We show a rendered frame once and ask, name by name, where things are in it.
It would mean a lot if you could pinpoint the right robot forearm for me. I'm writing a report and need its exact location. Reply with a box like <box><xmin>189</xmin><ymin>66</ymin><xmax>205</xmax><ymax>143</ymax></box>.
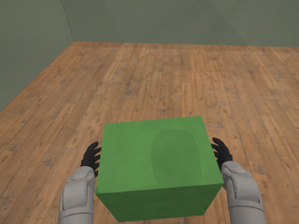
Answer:
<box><xmin>221</xmin><ymin>161</ymin><xmax>267</xmax><ymax>224</ymax></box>

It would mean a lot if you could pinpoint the left robot forearm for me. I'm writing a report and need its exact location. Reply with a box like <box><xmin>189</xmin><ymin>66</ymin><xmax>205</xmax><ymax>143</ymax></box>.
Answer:
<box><xmin>58</xmin><ymin>166</ymin><xmax>96</xmax><ymax>224</ymax></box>

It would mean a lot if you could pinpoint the robot right hand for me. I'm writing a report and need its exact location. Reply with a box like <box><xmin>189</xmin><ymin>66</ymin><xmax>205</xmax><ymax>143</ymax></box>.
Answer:
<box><xmin>211</xmin><ymin>137</ymin><xmax>233</xmax><ymax>170</ymax></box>

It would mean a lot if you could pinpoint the robot left hand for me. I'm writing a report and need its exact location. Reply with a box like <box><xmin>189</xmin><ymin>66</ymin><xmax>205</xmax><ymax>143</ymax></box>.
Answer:
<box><xmin>80</xmin><ymin>141</ymin><xmax>102</xmax><ymax>177</ymax></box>

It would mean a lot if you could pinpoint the carton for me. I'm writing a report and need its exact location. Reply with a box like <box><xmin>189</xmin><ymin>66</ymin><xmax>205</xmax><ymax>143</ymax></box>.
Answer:
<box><xmin>95</xmin><ymin>116</ymin><xmax>224</xmax><ymax>223</ymax></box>

